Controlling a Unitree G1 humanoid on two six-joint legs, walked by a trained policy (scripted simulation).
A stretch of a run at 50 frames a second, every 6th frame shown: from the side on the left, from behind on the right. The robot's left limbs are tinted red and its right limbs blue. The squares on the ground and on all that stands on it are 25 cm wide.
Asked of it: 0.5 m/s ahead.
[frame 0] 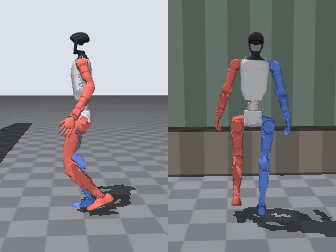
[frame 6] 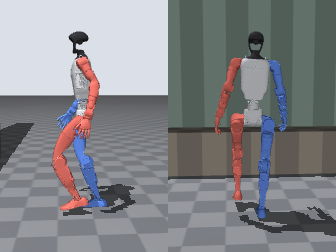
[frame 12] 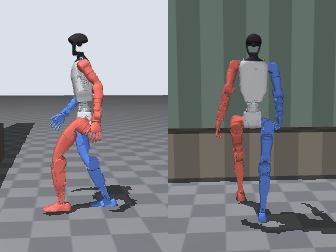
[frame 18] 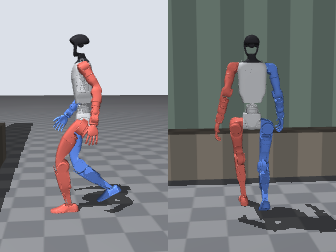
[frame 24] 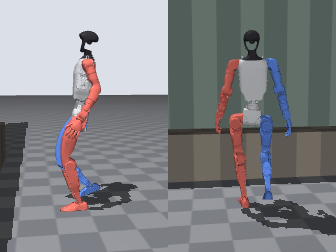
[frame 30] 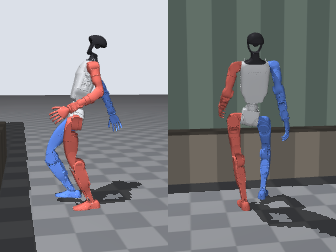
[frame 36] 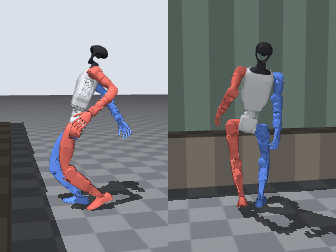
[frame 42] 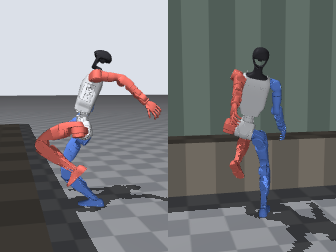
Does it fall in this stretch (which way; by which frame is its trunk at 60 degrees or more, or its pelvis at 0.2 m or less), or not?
no
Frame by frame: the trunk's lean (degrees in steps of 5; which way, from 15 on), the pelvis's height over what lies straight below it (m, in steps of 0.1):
0: 5, 0.8
6: 5, 0.8
12: 5, 0.8
18: 5, 0.7
24: 10, 0.8
30: 20 backward, 0.7
36: 25 backward and to its right, 0.7
42: 25 backward and to its right, 0.7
